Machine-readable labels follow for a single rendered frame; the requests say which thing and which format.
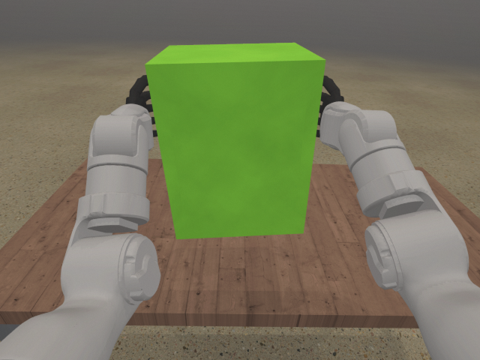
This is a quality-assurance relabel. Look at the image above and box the carton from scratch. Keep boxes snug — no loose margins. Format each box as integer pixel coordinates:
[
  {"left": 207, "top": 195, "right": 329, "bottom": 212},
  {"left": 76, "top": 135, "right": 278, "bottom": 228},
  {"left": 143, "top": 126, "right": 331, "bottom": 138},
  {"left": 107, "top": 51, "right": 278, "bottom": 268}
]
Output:
[{"left": 145, "top": 43, "right": 326, "bottom": 239}]

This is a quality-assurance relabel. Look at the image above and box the left robot forearm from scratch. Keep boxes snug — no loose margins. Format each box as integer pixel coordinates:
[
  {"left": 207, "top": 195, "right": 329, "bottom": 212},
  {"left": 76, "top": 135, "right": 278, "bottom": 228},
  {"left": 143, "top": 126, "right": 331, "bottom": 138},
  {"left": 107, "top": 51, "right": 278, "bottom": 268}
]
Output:
[{"left": 61, "top": 103, "right": 154, "bottom": 294}]

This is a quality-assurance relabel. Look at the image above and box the right robot upper arm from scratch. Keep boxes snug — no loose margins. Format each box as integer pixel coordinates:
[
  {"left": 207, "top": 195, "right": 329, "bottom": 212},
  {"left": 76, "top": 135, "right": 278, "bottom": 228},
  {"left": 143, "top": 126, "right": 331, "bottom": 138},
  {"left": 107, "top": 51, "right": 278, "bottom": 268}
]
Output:
[{"left": 364, "top": 208, "right": 480, "bottom": 360}]

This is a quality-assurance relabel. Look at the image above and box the robot right hand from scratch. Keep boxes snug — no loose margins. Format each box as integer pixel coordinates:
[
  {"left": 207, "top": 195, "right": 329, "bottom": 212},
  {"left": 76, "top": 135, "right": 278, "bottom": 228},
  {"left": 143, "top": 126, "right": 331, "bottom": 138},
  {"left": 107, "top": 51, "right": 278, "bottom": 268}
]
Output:
[{"left": 316, "top": 76, "right": 344, "bottom": 137}]

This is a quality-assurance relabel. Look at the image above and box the right robot forearm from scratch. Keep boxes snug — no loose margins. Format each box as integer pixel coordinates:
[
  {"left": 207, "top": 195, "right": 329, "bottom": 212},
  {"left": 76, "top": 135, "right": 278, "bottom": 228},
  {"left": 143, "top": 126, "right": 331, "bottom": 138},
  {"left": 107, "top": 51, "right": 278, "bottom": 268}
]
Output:
[{"left": 319, "top": 101, "right": 469, "bottom": 272}]

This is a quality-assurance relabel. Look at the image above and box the table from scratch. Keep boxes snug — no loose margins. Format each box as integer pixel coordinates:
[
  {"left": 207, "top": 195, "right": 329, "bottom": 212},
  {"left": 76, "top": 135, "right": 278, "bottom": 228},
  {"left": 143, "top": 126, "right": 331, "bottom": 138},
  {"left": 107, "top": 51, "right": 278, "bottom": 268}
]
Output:
[{"left": 0, "top": 158, "right": 480, "bottom": 341}]

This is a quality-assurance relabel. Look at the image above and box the left robot upper arm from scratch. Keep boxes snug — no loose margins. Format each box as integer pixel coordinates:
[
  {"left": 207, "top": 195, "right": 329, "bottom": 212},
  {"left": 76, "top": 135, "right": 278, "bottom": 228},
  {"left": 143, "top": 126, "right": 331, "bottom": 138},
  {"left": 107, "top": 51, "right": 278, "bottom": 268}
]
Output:
[{"left": 0, "top": 233, "right": 161, "bottom": 360}]

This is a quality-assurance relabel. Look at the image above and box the robot left hand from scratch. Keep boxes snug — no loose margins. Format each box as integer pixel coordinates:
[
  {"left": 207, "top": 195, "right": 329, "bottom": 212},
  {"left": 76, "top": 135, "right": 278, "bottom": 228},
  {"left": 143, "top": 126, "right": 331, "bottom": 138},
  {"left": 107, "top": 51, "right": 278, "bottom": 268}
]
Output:
[{"left": 126, "top": 75, "right": 158, "bottom": 137}]

